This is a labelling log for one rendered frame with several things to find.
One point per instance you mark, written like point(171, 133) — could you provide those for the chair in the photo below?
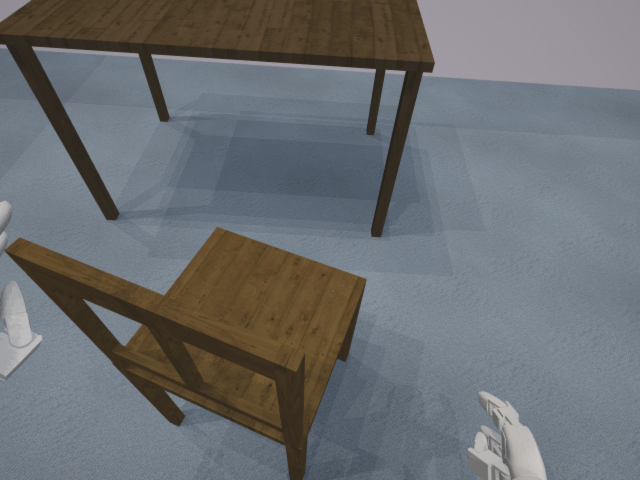
point(248, 331)

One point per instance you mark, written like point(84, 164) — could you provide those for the robot left hand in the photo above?
point(20, 342)

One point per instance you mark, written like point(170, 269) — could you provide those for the table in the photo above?
point(373, 34)

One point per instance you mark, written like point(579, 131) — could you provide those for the robot right hand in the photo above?
point(512, 455)

